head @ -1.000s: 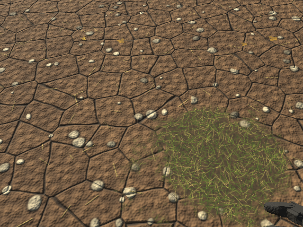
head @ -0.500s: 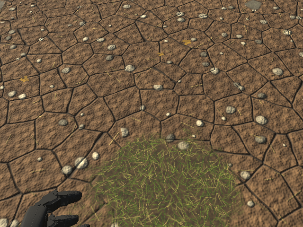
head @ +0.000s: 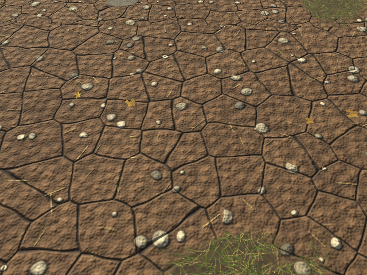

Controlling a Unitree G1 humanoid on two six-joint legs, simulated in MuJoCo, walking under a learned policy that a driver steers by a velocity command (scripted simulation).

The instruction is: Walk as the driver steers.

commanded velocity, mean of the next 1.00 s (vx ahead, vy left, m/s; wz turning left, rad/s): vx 0.50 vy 0.00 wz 0.36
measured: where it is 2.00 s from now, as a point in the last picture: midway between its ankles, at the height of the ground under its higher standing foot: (161, 128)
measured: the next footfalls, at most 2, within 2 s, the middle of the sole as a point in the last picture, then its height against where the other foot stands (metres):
left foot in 0.04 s outside the picture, level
right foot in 0.52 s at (215, 263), level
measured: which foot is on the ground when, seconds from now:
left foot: up 0.00-0.02, down 0.04-0.52, up 0.54-1.00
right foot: down 0.00-0.06, up 0.08-0.50, down 0.52-1.00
